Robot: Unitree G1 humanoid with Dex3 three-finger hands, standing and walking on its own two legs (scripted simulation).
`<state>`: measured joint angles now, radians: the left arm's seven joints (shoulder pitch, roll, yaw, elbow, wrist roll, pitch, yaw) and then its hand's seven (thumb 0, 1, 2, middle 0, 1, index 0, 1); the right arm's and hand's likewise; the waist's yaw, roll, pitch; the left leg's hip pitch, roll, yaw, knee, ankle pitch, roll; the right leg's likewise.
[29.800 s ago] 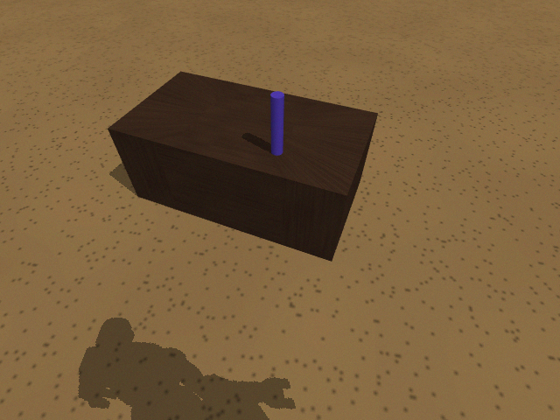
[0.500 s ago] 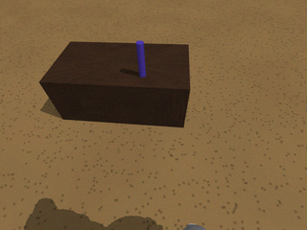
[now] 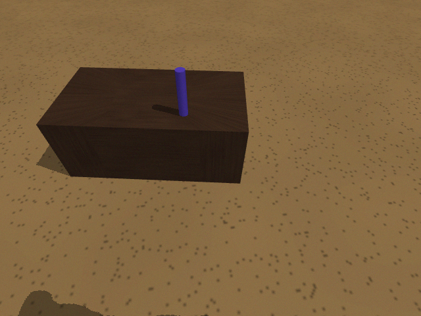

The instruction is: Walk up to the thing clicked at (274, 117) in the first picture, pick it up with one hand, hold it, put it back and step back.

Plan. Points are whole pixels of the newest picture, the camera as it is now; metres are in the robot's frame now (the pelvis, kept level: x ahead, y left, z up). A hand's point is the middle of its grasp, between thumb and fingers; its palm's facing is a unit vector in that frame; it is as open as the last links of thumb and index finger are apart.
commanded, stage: step back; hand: left
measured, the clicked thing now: (181, 93) +1.09 +0.18 -0.22
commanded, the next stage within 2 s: stand in 0.32 s
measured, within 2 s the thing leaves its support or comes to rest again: neither
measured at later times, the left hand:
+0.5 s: hand out of the picture +0.13 +0.25 -0.13, palm faces -0.03 -0.94 -0.35, open 7.4 cm
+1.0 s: hand out of the picture +0.06 +0.23 -0.13, palm faces -0.02 -0.93 -0.36, open 7.4 cm
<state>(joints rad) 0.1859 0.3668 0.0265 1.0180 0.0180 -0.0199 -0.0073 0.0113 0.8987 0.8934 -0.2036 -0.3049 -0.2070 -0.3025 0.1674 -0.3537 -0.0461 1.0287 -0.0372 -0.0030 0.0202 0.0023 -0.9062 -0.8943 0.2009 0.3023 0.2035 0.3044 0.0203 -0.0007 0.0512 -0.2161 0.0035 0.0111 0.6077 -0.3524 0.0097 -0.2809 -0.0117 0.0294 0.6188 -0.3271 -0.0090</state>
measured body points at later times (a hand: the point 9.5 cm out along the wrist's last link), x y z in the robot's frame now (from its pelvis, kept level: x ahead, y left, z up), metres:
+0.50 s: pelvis +0.02 +0.00 +0.01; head +0.03 -0.01 +0.46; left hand +0.13 +0.29 -0.11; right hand +0.12 -0.30 -0.11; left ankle -0.01 +0.12 -0.73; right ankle +0.02 -0.14 -0.73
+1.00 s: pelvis -0.01 -0.02 +0.02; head +0.00 -0.03 +0.47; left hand +0.07 +0.28 -0.11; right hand +0.06 -0.32 -0.12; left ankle -0.01 +0.12 -0.73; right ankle +0.02 -0.14 -0.73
